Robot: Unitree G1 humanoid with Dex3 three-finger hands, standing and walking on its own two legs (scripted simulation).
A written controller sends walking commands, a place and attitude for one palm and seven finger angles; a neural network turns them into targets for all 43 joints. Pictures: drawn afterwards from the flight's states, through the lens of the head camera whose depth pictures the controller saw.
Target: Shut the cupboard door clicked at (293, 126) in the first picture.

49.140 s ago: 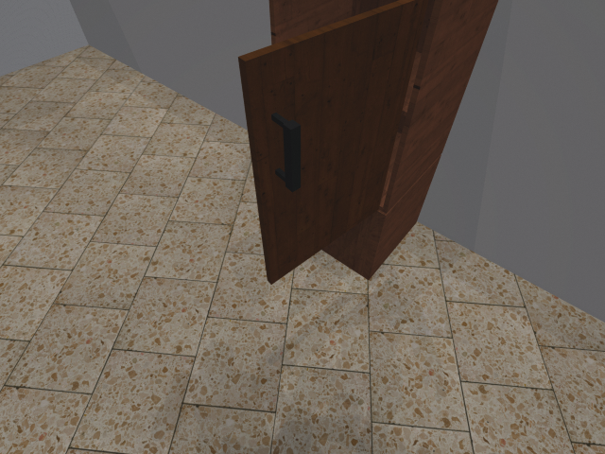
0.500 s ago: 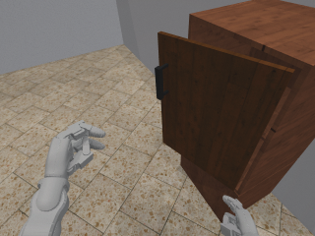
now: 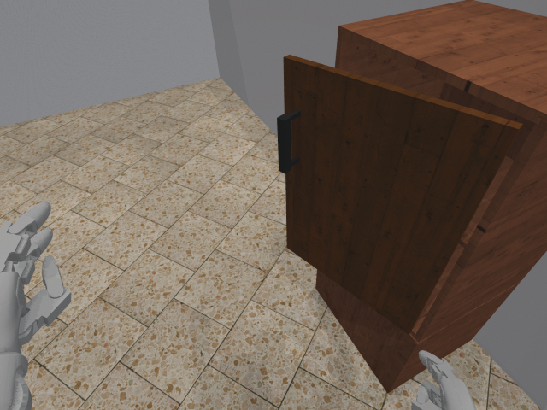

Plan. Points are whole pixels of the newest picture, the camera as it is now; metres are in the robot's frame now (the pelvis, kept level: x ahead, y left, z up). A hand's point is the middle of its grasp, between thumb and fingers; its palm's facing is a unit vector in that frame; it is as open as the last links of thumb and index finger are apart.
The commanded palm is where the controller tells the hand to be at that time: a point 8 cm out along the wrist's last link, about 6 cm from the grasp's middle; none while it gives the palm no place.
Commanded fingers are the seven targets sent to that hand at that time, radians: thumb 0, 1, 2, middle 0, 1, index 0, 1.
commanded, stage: draw the hand back to the body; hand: left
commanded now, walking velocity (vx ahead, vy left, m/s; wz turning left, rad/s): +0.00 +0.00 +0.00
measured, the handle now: (290, 141) +0.64 +0.05 +0.08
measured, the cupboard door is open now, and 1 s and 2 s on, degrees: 19 19 19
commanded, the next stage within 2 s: step back with the hand held close in 0.18 s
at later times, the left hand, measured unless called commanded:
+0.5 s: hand (78, 283) +0.20 +0.26 +0.16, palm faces +0.41 -0.80 -0.45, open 7.4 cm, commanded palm +0.14 +0.30 +0.17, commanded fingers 0.00 0.90 0.90 -0.20 -0.30 -0.20 -0.30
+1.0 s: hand (34, 329) +0.15 +0.28 +0.15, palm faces +0.42 -0.78 -0.47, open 7.4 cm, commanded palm +0.09 +0.32 +0.17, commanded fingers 0.00 0.90 0.90 -0.20 -0.30 -0.20 -0.30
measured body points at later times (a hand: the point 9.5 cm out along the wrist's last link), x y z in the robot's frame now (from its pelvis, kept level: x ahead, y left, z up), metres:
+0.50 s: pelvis +0.00 +0.00 -0.01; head +0.00 -0.02 +0.44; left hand +0.17 +0.30 +0.18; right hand +0.17 -0.24 -0.10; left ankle -0.02 +0.06 -0.74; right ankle +0.00 -0.10 -0.74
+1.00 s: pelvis -0.06 +0.02 -0.02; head -0.06 +0.03 +0.43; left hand +0.12 +0.32 +0.17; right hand +0.09 -0.23 -0.10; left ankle -0.02 +0.06 -0.74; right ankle +0.00 -0.10 -0.74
